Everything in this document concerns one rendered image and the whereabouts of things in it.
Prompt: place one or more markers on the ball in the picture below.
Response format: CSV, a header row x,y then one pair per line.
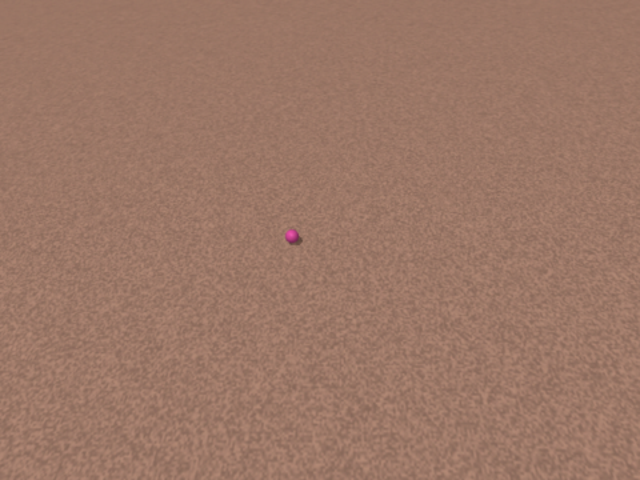
x,y
292,236

